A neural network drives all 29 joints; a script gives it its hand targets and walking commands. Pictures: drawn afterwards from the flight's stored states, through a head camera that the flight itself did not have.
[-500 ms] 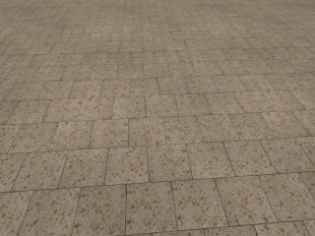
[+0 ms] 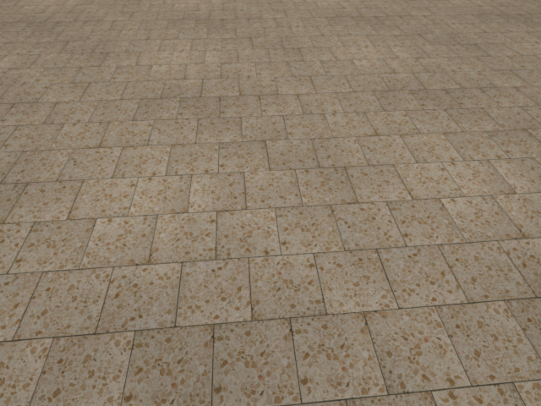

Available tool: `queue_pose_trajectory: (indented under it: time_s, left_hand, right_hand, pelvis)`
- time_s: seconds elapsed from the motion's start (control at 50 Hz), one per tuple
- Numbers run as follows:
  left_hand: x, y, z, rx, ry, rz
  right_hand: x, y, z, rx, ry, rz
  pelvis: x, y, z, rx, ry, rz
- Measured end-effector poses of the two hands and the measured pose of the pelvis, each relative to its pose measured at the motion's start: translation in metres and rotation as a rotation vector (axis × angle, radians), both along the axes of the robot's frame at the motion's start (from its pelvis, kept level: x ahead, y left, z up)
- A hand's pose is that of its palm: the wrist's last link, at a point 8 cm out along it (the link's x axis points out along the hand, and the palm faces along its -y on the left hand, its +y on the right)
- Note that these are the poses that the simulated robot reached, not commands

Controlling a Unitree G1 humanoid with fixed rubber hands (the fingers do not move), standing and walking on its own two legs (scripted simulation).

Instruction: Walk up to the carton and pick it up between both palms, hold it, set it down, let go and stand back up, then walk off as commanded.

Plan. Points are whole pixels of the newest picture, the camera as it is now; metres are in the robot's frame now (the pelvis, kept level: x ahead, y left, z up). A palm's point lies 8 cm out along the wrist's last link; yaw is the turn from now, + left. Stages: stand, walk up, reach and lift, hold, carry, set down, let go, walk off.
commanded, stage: walk up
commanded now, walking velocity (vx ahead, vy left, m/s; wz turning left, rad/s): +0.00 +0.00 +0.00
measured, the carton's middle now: out of the picture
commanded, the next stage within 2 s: none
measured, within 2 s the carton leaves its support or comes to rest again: neither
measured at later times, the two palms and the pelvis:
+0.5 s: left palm out of the picture -0.05 +0.36 -0.12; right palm out of the picture +0.16 -0.23 -0.12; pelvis -0.05 +0.02 -0.03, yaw +26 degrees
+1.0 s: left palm out of the picture -0.39 +0.26 -0.11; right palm (289, 364) +0.23 -0.03 -0.10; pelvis -0.12 +0.02 -0.03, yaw +61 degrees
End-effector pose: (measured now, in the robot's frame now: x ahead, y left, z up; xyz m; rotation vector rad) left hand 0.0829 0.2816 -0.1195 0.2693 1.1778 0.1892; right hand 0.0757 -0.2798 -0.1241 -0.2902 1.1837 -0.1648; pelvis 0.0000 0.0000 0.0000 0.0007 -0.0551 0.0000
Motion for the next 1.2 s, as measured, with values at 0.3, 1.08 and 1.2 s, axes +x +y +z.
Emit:
queue_pose_trajectory:
  time_s: [0.3, 1.08, 1.2]
  left_hand:
    - [-0.021, 0.070, -0.008, 0.077, -0.237, 0.154]
    - [-0.489, -0.064, 0.007, 0.190, 0.058, 1.139]
    - [-0.530, -0.126, 0.014, 0.182, 0.085, 1.317]
  right_hand:
    - [0.065, 0.021, 0.008, -0.060, -0.118, 0.310]
    - [0.150, 0.285, 0.020, 0.071, -0.174, 1.259]
    - [0.129, 0.350, 0.022, 0.106, -0.124, 1.447]
  pelvis:
    - [-0.033, 0.022, -0.038, -0.026, 0.045, 0.266]
    - [-0.116, 0.016, -0.030, -0.021, 0.042, 1.170]
    - [-0.130, 0.025, -0.020, -0.044, 0.030, 1.312]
